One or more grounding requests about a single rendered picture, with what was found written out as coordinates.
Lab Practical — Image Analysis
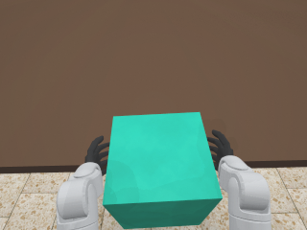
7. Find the left robot forearm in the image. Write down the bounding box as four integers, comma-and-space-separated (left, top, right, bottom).
56, 162, 104, 230

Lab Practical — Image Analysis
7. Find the robot right hand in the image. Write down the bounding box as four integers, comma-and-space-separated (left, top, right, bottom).
206, 129, 234, 172

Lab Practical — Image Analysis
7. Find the right robot forearm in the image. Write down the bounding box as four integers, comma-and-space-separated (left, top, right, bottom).
218, 155, 272, 230

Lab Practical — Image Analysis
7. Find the robot left hand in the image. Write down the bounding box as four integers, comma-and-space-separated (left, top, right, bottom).
84, 135, 110, 176

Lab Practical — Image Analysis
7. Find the carton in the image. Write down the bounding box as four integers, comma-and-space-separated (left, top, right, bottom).
102, 112, 223, 229

